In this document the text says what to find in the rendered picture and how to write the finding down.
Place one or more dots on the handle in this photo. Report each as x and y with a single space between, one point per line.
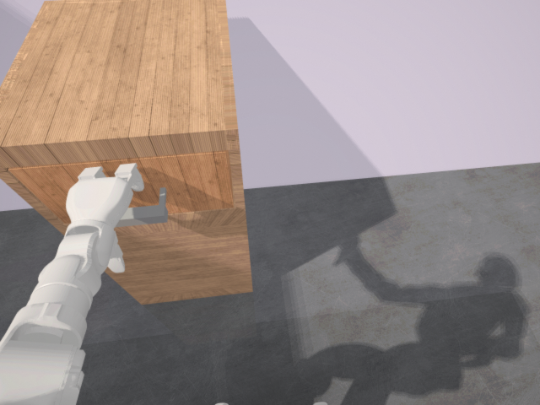
146 215

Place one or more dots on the cabinet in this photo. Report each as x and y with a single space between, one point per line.
116 79

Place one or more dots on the left robot upper arm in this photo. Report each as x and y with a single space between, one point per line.
33 373

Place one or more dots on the left robot hand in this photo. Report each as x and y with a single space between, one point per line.
104 199

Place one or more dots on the drawer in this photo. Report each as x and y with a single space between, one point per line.
193 182

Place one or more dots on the left robot forearm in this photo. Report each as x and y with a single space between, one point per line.
60 302

